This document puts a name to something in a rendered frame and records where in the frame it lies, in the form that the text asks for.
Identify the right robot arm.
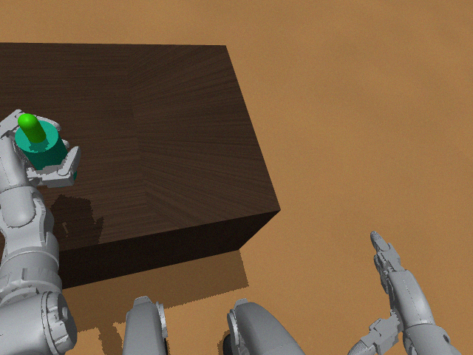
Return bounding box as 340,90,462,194
403,324,462,355

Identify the left robot hand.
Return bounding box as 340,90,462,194
0,109,81,194

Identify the left robot arm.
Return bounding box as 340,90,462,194
0,186,78,355

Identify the right robot hand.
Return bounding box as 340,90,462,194
347,231,436,355

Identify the bottle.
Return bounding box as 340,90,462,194
15,113,77,187

